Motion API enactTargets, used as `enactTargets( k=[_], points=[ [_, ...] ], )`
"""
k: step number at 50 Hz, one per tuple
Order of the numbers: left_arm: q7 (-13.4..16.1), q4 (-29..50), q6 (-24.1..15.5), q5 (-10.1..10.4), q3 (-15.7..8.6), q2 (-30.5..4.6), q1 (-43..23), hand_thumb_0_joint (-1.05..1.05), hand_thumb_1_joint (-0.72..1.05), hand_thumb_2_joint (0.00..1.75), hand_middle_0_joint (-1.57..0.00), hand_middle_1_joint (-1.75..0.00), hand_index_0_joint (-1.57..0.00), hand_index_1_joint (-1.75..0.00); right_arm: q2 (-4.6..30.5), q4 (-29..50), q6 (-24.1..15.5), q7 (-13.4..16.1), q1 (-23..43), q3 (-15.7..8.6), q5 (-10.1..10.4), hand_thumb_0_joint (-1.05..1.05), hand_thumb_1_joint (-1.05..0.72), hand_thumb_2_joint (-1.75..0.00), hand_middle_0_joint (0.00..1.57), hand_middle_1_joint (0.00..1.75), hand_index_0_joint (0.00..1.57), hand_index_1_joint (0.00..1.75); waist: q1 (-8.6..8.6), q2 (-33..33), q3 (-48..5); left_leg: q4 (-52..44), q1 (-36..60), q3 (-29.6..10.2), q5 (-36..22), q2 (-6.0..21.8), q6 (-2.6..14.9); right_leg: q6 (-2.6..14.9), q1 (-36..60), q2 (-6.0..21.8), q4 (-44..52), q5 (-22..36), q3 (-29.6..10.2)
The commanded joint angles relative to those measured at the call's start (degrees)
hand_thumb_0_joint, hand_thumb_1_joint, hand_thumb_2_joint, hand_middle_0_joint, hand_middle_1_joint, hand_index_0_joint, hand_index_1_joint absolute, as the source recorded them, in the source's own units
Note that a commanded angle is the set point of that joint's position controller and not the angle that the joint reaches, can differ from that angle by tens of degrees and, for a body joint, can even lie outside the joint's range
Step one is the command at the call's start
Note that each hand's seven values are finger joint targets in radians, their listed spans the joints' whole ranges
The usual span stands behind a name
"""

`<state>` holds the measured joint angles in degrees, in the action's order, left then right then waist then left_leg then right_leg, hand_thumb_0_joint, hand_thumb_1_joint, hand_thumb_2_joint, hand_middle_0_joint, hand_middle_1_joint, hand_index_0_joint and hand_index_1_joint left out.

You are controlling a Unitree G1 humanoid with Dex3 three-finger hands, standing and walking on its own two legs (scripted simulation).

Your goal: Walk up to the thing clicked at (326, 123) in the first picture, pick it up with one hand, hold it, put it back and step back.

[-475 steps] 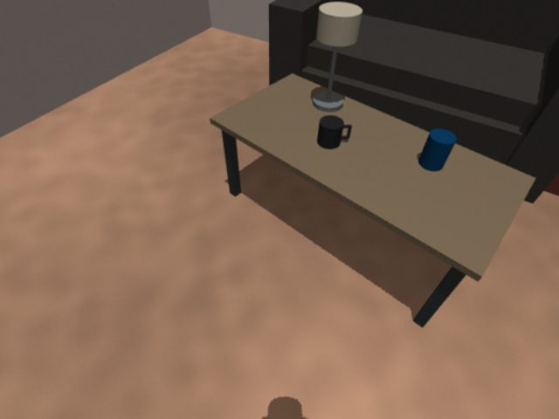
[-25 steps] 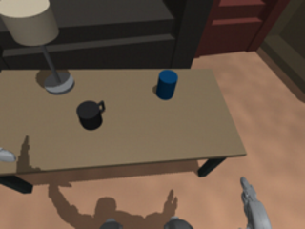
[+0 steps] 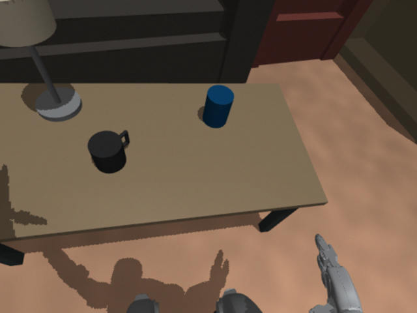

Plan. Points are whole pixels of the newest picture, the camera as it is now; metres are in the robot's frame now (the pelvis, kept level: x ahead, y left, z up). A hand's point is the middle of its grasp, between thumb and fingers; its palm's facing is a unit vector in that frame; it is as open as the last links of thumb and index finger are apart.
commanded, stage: go down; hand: left
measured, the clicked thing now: (112, 148) +0.59 +0.19 -0.21
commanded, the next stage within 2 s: none
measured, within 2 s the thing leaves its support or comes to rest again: neither
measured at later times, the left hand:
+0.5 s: hand out of the picture +0.44 +0.38 +0.06, palm faces +0.24 -0.97 -0.02, open 17.4 cm
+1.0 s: hand out of the picture +0.46 +0.39 +0.06, palm faces +0.25 -0.97 +0.00, open 17.0 cm
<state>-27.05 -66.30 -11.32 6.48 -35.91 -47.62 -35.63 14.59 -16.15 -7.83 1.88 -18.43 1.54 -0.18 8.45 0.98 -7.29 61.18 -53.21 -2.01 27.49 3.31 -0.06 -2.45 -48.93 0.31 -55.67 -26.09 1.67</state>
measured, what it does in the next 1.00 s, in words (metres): stands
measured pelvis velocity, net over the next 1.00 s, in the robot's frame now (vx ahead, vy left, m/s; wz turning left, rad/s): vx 0.00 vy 0.01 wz -0.01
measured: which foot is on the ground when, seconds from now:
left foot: down 0.00-1.00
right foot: down 0.00-1.00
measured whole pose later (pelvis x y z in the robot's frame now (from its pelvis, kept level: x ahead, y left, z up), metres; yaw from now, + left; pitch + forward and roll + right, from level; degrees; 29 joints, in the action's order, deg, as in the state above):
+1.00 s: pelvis +0.00 +0.01 -0.02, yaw -1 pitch +23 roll -6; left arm -28.6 -73.5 -17.9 5.5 -41.0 -56.5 -45.4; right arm 15.1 -8.8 -7.6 0.9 -18.1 2.5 -1.8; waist 13.2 1.7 -7.1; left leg 66.5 -61.0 -3.3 29.0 3.8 0.2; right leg -2.8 -55.7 -0.4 -59.3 -26.9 2.6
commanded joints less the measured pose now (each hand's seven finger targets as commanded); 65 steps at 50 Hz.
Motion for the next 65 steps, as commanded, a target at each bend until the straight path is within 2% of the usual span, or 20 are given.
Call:
enactTargets(
  k=[1,2,4,6,8,11,21,25,27,28,29,31,32,39,42,43,52,57,60,65],
  points=[
    [0.23,11.96,-3.99,1.21,-2.97,-22.42,-17.32,0.0,-0.58,0.1,-0.04,-0.06,-0.04,-0.07,10.1,9.31,-2.53,0.8,-1.33,-5.61,0.22,0.0,0.54,-0.05,0.05,0.05,0.05,0.05,-2.04,-15.59,-23.77,-8.44,23.99,-1.12,-24.64,-0.04,-0.63,3.75,3.5,-1.79,4.83,13.7,1.5],
    [0.18,13.3,-4.33,1.45,-3.04,-22.44,-18.7,0.0,-0.59,0.11,-0.04,-0.07,-0.04,-0.07,9.04,8.59,-2.4,0.65,-2.0,-4.68,0.22,0.0,0.54,-0.05,0.05,0.05,0.05,0.05,-2.23,-16.01,-24.82,-8.07,24.35,-0.98,-25.98,-0.09,-0.64,3.78,3.81,-1.77,4.59,14.73,1.47],
    [-0.02,10.9,-4.34,1.54,-3.89,-23.31,-17.1,0.0,-0.58,0.1,-0.04,-0.06,-0.04,-0.07,10.62,10.19,-2.58,0.87,-1.26,-5.97,0.18,0.0,0.53,-0.06,0.05,0.05,0.05,0.05,-1.23,-13.96,-25.34,-7.11,24.23,-0.96,-28.0,-0.03,-0.32,3.43,4.85,-1.85,4.61,16.85,1.35],
    [-0.1,14.18,-4.71,1.52,-4.26,-24.57,-19.74,0.0,-0.57,0.11,-0.04,-0.06,-0.04,-0.07,9.75,9.18,-2.54,0.76,-1.55,-5.17,0.04,0.0,0.54,-0.06,0.05,0.05,0.05,0.05,-2.05,-16.33,-26.65,-6.64,24.86,-0.7,-30.17,-0.18,-0.25,3.45,5.22,-1.58,4.25,18.35,1.01],
    [-0.29,9.94,-4.55,1.27,-3.78,-23.42,-18.89,0.0,-0.58,0.11,-0.04,-0.07,-0.04,-0.07,10.29,9.45,-2.61,0.93,-0.89,-5.71,-0.02,0.0,0.53,-0.06,0.05,0.05,0.05,0.05,-0.8,-14.63,-23.79,-6.95,23.08,-0.93,-27.02,-0.13,-0.23,3.44,3.86,-1.78,4.53,16.48,1.14],
    [-0.3,9.93,-5.14,0.96,-4.01,-24.54,-20.02,0.0,-0.58,0.12,-0.04,-0.07,-0.03,-0.08,9.89,8.41,-2.52,0.9,-1.31,-5.77,-0.04,0.0,0.53,-0.06,0.05,0.05,0.05,0.05,-0.68,-15.67,-22.98,-7.0,22.43,-0.84,-24.69,-0.25,-0.24,3.53,2.91,-1.76,4.56,14.95,1.06],
    [-1.12,9.34,-6.33,0.84,-4.7,-26.54,-22.65,0.0,-0.51,0.13,-0.04,-0.07,-0.03,-0.08,9.69,10.39,-2.56,0.49,-1.76,-5.32,-0.37,0.0,0.54,-0.05,0.05,0.05,0.05,0.05,-0.1,-16.93,-26.37,-4.68,22.65,-0.74,-30.3,-0.39,-0.13,3.32,3.6,-1.57,3.21,19.67,0.88],
    [-0.9,8.31,-7.36,0.71,-6.04,-28.59,-23.14,0.0,-0.48,0.13,-0.04,-0.07,-0.03,-0.08,10.91,11.85,-2.44,0.45,-0.98,-6.18,-0.52,0.0,0.54,-0.05,0.05,0.05,0.05,0.05,-0.02,-16.68,-25.32,-5.27,21.19,-0.84,-25.34,-0.58,-0.15,3.53,2.36,-1.71,3.35,15.82,0.95],
    [-1.32,7.47,-7.71,0.68,-5.31,-27.73,-23.68,0.0,-0.47,0.12,-0.04,-0.07,-0.03,-0.08,11.19,11.89,-2.54,0.44,-1.9,-6.64,-0.71,0.0,0.55,-0.05,0.05,0.05,0.05,0.05,0.88,-17.06,-25.64,-5.03,23.03,-1.49,-26.59,0.05,-0.59,3.52,0.4,-2.1,3.08,15.54,1.52],
    [-1.24,7.64,-7.81,0.73,-5.63,-27.82,-23.45,0.0,-0.46,0.12,-0.04,-0.07,-0.03,-0.08,10.29,13.68,-2.67,0.28,-1.74,-5.42,-0.75,0.0,0.55,-0.05,0.05,0.05,0.05,0.05,0.83,-16.83,-26.79,-4.5,22.87,-0.8,-26.98,-0.31,-0.22,3.37,2.15,-1.86,3.39,16.93,1.08],
    [-1.15,7.85,-8.0,0.76,-6.3,-28.81,-23.78,0.0,-0.46,0.13,-0.03,-0.06,-0.03,-0.07,11.34,13.37,-2.73,0.55,-1.61,-6.63,-0.65,0.0,0.54,-0.05,0.05,0.05,0.05,0.05,1.07,-16.42,-26.68,-4.59,22.36,-1.09,-26.22,-0.32,-0.3,3.38,2.15,-1.98,3.23,16.75,1.2],
    [-1.07,6.53,-8.25,0.7,-6.81,-29.63,-23.79,0.0,-0.45,0.12,-0.04,-0.06,-0.03,-0.07,10.43,12.8,-2.44,0.48,-1.82,-5.6,-0.69,0.0,0.54,-0.05,0.05,0.05,0.05,0.05,0.75,-16.5,-26.15,-4.2,20.28,-0.65,-25.13,-0.76,-0.03,3.34,3.09,-1.72,3.21,17.06,0.77],
    [-1.29,6.85,-8.39,0.73,-5.94,-28.39,-24.03,0.0,-0.46,0.12,-0.04,-0.06,-0.03,-0.07,10.46,13.76,-2.67,0.46,-1.38,-5.47,-0.64,0.0,0.54,-0.05,0.05,0.05,0.05,0.05,1.12,-16.3,-24.88,-4.87,20.62,-0.98,-23.02,-0.58,-0.13,3.41,1.52,-1.98,3.28,15.03,1.05],
    [-1.47,6.2,-9.4,0.88,-6.41,-30.33,-25.86,0.0,-0.4,0.13,-0.03,-0.06,-0.02,-0.07,11.51,13.78,-2.74,0.35,-0.98,-5.9,-1.01,0.0,0.55,-0.05,0.05,0.05,0.05,0.05,1.09,-19.02,-26.2,-4.09,22.89,-2.38,-27.62,0.23,-1.08,3.76,-2.0,-2.36,1.73,14.89,1.89],
    [-1.58,4.66,-9.71,0.62,-6.63,-30.14,-25.53,0.0,-0.43,0.14,-0.03,-0.07,-0.02,-0.08,10.58,14.5,-2.53,0.32,-2.18,-5.15,-1.21,0.0,0.55,-0.05,0.05,0.05,0.05,0.05,1.96,-17.32,-27.69,-2.57,21.93,-1.68,-29.69,-0.09,-0.46,3.49,0.35,-2.21,1.81,18.38,1.49],
    [-1.57,5.1,-9.93,0.67,-6.61,-30.9,-25.93,0.0,-0.42,0.14,-0.03,-0.07,-0.02,-0.08,10.51,13.99,-2.44,0.27,-1.32,-5.09,-1.06,0.0,0.55,-0.05,0.05,0.05,0.05,0.05,1.55,-17.39,-26.51,-2.7,19.88,-1.26,-27.31,-0.51,-0.19,3.5,0.85,-2.09,1.72,17.61,1.09],
    [-0.97,4.66,-10.77,-0.28,-6.73,-32.18,-28.23,0.0,-0.42,0.13,-0.03,-0.06,-0.02,-0.07,11.26,16.63,-2.3,-0.16,-2.82,-5.85,-1.44,0.0,0.54,-0.05,0.05,0.05,0.05,0.05,2.87,-19.96,-28.44,-1.41,21.27,-1.73,-29.33,-0.13,-0.67,3.62,-1.54,-2.29,0.44,18.06,1.43],
    [-0.85,4.36,-10.44,-0.76,-5.78,-32.25,-30.29,0.0,-0.39,0.14,-0.02,-0.06,-0.02,-0.07,11.95,18.86,-2.5,-0.03,-2.01,-6.16,-1.26,0.0,0.55,-0.05,0.05,0.05,0.05,0.05,3.47,-20.56,-26.86,-2.59,21.26,-2.26,-24.32,0.14,-1.01,3.86,-3.54,-2.62,0.64,13.82,1.88],
    [-0.85,3.91,-10.34,-0.9,-5.25,-32.06,-30.75,0.0,-0.42,0.13,-0.03,-0.06,-0.02,-0.07,12.08,18.34,-2.41,-0.1,-2.11,-6.25,-1.4,0.0,0.55,-0.05,0.05,0.05,0.05,0.05,3.82,-21.74,-27.5,-2.34,22.38,-2.68,-26.56,0.54,-1.33,3.96,-5.01,-2.74,0.17,14.33,2.2],
    [-0.54,3.4,-10.34,-1.44,-5.26,-33.79,-31.83,0.0,-0.39,0.13,-0.02,-0.06,-0.02,-0.07,12.02,20.25,-2.22,0.11,-1.6,-5.71,-1.16,0.0,0.56,-0.05,0.05,0.05,0.05,0.05,3.7,-20.39,-26.34,-2.61,18.55,-2.05,-20.07,-0.16,-0.83,3.94,-3.55,-2.64,0.5,12.14,1.7]
  ],
)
